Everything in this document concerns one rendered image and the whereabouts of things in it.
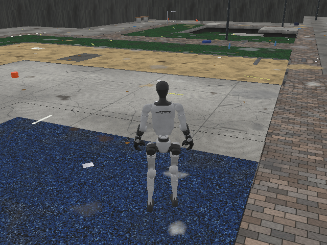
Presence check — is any right robot upper arm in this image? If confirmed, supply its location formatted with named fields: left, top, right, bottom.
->
left=173, top=103, right=188, bottom=131

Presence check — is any robot right hand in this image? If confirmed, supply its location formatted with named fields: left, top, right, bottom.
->
left=182, top=139, right=194, bottom=150

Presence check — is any left robot upper arm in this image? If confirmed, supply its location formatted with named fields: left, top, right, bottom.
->
left=139, top=104, right=152, bottom=132

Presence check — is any robot left hand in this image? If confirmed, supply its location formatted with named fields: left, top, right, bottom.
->
left=133, top=141, right=145, bottom=151

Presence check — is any robot left foot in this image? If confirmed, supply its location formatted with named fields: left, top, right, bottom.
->
left=147, top=199, right=154, bottom=212

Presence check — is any robot left forearm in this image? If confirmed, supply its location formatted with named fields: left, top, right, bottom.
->
left=134, top=124, right=144, bottom=143

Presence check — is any robot right forearm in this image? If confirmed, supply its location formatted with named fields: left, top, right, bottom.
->
left=183, top=123, right=192, bottom=142

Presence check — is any robot torso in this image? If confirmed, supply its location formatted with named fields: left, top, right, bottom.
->
left=151, top=101, right=175, bottom=153

